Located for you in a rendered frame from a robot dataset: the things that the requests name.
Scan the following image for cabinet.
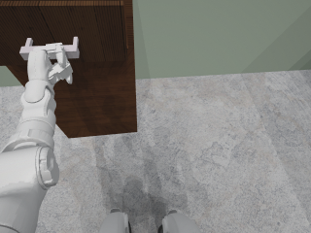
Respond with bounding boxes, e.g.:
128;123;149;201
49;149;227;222
6;0;138;139

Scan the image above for handle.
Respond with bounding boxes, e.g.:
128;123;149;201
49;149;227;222
19;37;80;61

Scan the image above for left robot hand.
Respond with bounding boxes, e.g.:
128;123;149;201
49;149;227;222
27;43;73;88

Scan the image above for drawer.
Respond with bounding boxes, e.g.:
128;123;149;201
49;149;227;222
0;0;128;66

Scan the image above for left robot forearm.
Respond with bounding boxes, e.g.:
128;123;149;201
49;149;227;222
0;80;56;153

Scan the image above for left robot shin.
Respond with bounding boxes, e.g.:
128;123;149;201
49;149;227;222
110;208;122;213

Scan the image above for robot left upper arm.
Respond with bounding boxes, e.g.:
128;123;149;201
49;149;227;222
0;146;60;233

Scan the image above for robot left thigh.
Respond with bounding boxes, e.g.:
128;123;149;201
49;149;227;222
98;212;129;233

